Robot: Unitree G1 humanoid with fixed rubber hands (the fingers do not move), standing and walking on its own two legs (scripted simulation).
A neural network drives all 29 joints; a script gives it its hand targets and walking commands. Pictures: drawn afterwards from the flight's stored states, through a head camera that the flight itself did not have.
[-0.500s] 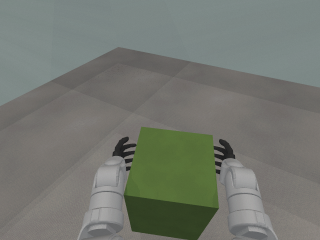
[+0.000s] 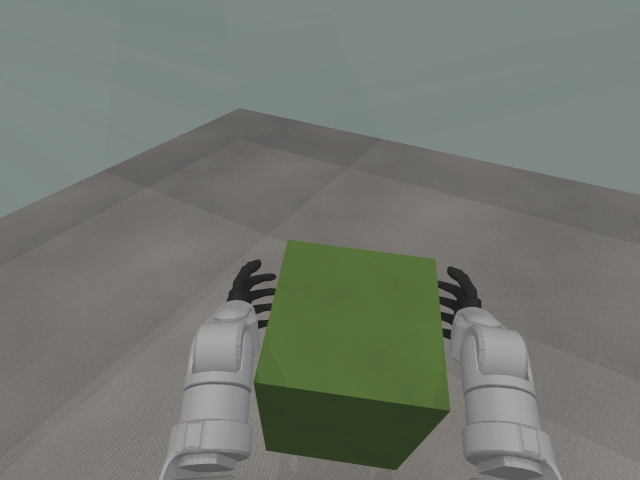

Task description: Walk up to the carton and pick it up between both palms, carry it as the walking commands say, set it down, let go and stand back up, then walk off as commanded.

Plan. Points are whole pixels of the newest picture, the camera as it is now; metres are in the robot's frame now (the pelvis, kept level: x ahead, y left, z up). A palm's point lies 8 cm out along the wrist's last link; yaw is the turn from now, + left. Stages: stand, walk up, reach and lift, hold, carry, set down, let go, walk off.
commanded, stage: carry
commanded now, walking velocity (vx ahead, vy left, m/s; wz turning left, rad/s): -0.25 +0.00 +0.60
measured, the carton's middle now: (344, 361) +0.29 -0.01 +0.00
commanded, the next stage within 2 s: none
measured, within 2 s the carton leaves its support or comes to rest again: neither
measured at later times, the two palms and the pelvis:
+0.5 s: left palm (147, 430) +0.16 +0.20 +0.09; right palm (427, 398) +0.18 -0.09 +0.09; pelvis -0.09 +0.03 -0.02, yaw +8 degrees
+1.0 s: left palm out of the picture -0.02 +0.24 +0.11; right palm out of the picture +0.05 -0.03 +0.10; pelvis -0.24 +0.04 +0.00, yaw +18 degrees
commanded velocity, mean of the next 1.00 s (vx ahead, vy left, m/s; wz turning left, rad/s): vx -0.25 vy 0.00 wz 0.60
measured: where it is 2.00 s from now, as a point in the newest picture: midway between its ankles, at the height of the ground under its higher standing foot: outside the picture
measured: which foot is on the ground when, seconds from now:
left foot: down 0.00-0.24, up 0.26-0.44, down 0.46-0.78, up 0.80-1.00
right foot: down 0.00-0.04, up 0.06-0.20, down 0.22-0.46, up 0.48-0.76, down 0.78-1.00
